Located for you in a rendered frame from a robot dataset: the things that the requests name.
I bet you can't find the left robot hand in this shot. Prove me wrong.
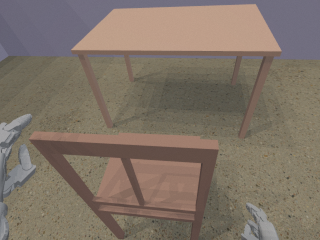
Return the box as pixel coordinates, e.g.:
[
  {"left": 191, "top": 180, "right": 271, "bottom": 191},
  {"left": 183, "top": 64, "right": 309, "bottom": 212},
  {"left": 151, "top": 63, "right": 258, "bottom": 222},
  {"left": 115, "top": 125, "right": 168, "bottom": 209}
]
[{"left": 0, "top": 114, "right": 36, "bottom": 203}]

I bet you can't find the right robot hand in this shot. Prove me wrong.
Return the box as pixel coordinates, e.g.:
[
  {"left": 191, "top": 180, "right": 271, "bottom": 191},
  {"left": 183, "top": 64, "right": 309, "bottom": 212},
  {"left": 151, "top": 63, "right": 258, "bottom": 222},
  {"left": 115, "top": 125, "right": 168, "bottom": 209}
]
[{"left": 241, "top": 202, "right": 279, "bottom": 240}]

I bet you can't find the table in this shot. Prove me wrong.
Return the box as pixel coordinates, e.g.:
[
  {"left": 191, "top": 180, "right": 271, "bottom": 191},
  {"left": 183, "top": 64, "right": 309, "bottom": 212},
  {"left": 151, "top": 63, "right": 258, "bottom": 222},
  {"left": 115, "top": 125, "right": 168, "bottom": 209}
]
[{"left": 71, "top": 4, "right": 282, "bottom": 139}]

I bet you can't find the chair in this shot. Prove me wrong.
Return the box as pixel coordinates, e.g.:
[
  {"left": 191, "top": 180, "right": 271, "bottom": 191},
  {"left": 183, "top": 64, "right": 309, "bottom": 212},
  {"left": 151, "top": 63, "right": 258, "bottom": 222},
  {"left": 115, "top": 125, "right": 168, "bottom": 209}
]
[{"left": 28, "top": 131, "right": 219, "bottom": 240}]

